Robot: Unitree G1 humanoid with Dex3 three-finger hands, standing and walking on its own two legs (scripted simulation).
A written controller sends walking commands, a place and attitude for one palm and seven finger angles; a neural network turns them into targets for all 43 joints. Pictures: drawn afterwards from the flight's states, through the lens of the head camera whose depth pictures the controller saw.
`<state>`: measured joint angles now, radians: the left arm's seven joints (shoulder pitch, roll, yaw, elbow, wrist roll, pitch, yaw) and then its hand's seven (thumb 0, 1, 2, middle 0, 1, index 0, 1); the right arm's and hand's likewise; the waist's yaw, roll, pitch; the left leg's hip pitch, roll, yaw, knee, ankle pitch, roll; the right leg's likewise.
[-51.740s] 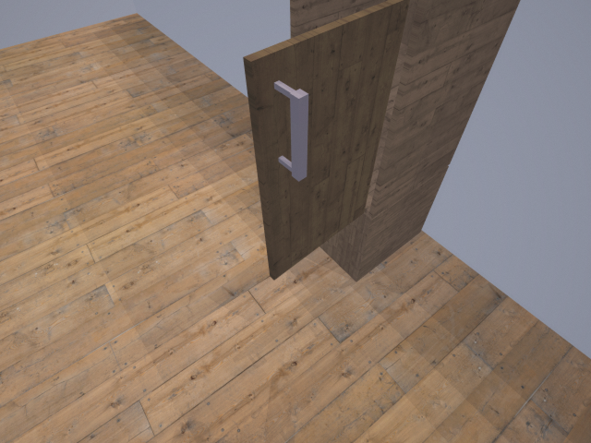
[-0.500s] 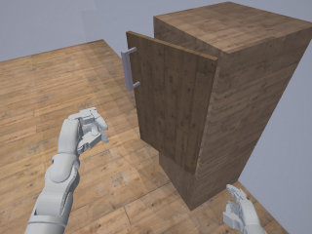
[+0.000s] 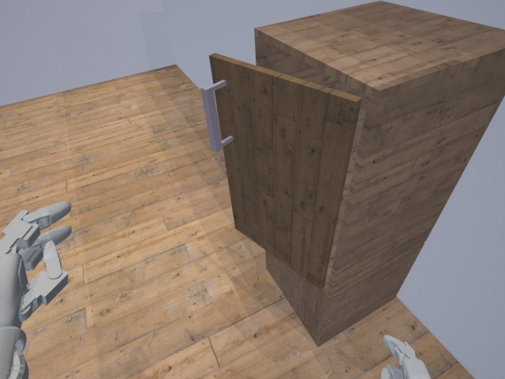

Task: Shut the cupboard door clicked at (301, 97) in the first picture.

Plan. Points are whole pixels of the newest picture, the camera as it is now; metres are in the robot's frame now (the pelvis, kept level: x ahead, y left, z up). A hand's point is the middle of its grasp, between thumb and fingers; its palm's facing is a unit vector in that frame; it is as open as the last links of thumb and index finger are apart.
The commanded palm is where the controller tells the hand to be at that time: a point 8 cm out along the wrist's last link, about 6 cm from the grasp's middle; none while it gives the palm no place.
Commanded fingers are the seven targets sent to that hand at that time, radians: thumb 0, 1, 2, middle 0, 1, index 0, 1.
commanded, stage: draw the hand back to the body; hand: left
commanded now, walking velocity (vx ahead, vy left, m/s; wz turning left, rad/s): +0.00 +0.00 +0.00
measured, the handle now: (218, 117) +0.64 +0.15 +0.12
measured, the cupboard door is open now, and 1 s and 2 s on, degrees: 19 19 19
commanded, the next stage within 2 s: step back with the hand held close in 0.38 s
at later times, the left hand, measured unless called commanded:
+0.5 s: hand (53, 277) +0.19 +0.27 +0.16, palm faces +0.44 -0.80 -0.40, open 7.4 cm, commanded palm +0.14 +0.30 +0.17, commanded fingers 0.00 0.90 0.90 -0.20 -0.30 -0.20 -0.30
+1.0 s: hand (15, 299) +0.16 +0.30 +0.15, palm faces +0.39 -0.79 -0.48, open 7.4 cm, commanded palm +0.10 +0.33 +0.17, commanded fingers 0.00 0.90 0.90 -0.20 -0.30 -0.20 -0.30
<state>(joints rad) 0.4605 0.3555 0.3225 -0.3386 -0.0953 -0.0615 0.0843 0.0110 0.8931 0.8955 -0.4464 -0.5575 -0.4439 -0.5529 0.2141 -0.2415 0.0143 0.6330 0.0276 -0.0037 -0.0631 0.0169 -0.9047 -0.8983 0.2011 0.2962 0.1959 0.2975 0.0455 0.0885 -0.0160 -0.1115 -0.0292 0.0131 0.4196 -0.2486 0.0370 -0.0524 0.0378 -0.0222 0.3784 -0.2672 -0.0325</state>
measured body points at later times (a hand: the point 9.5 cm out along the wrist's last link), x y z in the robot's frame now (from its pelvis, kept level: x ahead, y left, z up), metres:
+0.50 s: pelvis +0.00 +0.00 +0.00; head -0.02 -0.02 +0.45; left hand +0.16 +0.31 +0.18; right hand +0.19 -0.21 -0.09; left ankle -0.01 +0.09 -0.74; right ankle -0.04 -0.10 -0.74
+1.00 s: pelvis -0.04 +0.03 -0.01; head -0.05 +0.03 +0.44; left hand +0.13 +0.34 +0.18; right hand +0.12 -0.22 -0.09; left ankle -0.01 +0.09 -0.74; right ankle -0.04 -0.10 -0.74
